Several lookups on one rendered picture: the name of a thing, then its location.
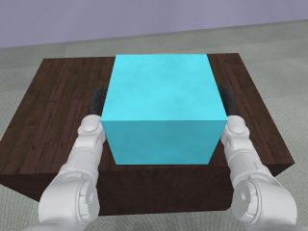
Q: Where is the left robot upper arm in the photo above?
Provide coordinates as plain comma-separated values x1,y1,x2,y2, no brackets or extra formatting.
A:
20,179,100,231

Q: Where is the robot right hand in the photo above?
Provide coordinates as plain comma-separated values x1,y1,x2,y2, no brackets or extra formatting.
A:
217,83,239,116

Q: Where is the right robot upper arm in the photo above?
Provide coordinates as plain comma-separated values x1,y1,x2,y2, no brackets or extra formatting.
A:
231,179,308,231

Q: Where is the pedestal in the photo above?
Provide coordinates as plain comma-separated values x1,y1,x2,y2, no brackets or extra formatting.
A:
0,53,295,217

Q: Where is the carton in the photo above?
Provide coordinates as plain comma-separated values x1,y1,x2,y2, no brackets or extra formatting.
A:
100,54,228,165

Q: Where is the robot right forearm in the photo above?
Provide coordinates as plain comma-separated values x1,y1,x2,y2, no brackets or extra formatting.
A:
220,115,297,218

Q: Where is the robot left hand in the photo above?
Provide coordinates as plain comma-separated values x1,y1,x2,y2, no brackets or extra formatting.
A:
87,84,109,116

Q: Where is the robot left forearm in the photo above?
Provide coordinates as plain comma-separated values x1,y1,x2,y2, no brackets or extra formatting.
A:
38,115,106,221

